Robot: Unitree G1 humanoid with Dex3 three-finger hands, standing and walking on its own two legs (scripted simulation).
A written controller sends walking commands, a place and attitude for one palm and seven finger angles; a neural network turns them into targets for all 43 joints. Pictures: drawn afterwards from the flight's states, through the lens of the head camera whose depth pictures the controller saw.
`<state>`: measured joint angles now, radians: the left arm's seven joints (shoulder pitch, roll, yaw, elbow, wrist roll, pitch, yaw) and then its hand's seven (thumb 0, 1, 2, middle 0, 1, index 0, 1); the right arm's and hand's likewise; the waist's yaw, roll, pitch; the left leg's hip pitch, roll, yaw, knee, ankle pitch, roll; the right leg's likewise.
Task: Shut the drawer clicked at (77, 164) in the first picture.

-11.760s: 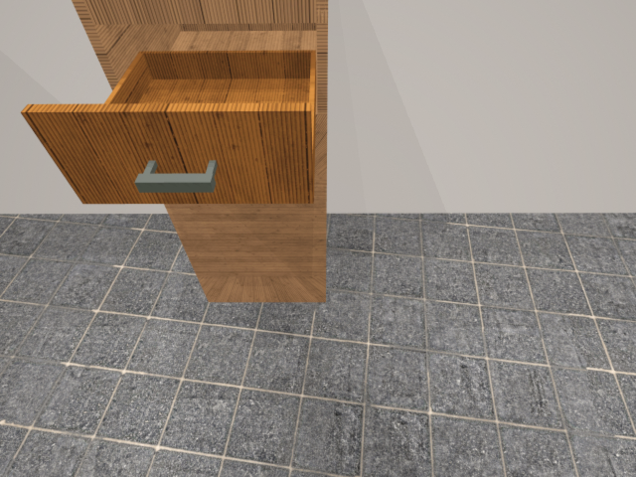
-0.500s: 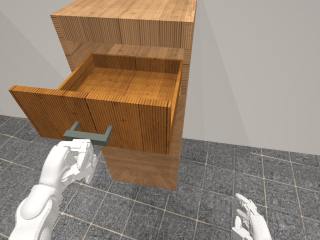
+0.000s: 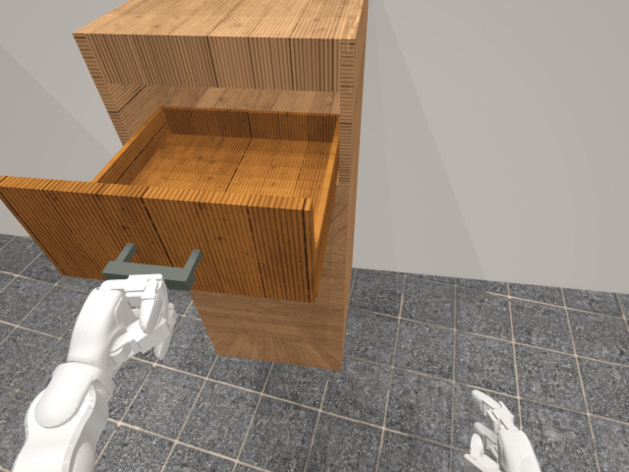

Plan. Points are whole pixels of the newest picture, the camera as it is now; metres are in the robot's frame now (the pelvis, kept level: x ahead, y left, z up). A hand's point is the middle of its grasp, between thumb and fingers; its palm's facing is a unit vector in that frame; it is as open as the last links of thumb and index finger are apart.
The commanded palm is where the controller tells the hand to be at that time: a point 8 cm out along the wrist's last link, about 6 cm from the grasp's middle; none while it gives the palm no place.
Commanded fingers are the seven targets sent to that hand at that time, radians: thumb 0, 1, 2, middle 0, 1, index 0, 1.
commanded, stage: push the drawer shut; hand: left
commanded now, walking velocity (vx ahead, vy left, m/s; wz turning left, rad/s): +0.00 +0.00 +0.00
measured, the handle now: (155, 264) +0.33 +0.23 +0.12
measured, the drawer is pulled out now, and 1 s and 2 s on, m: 0.27 0.16 0.06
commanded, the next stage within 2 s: none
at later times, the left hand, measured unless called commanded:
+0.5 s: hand (166, 300) +0.28 +0.20 +0.11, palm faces -0.01 -1.00 -0.08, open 3.1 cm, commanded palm +0.28 +0.25 +0.12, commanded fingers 0.00 0.90 0.90 -1.40 -1.60 -1.40 -1.60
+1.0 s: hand (191, 248) +0.36 +0.19 +0.11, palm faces -0.07 -1.00 -0.04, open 2.9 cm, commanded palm +0.34 +0.24 +0.12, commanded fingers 0.00 0.90 0.90 -1.40 -1.60 -1.40 -1.60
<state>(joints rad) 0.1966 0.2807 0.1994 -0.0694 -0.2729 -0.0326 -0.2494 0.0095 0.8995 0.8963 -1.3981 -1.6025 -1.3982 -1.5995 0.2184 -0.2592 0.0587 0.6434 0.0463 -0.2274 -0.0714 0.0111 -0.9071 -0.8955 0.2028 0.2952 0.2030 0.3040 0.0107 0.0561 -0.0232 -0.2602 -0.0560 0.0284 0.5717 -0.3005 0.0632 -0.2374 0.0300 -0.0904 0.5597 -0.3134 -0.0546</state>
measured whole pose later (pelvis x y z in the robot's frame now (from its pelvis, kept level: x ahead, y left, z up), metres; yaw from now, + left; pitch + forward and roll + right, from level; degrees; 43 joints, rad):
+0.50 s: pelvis -0.01 -0.03 +0.00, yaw +1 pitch +0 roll +0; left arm -0.09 0.37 0.29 0.30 -0.31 -0.10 -0.39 0.01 0.78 0.93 -1.40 -1.60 -1.40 -1.60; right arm 0.19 -0.29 0.06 0.69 0.07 -0.22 -0.11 0.01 -0.91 -0.90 0.20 0.30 0.20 0.30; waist 0.02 0.06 0.00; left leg -0.32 -0.02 -0.01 0.62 -0.30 0.02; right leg -0.28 0.06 -0.13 0.58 -0.31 -0.09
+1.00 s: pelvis +0.00 -0.01 +0.00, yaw +0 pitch +4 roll +0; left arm -0.37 0.37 0.26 0.55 -0.26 -0.12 -0.34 -0.03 0.79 0.91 -1.40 -1.60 -1.40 -1.60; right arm 0.28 -0.29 0.06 0.67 0.07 -0.18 -0.08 0.01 -0.91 -0.90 0.20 0.29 0.20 0.30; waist -0.03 0.04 -0.02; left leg -0.37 -0.04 0.03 0.61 -0.30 0.06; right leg -0.35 0.04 -0.09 0.59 -0.31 -0.07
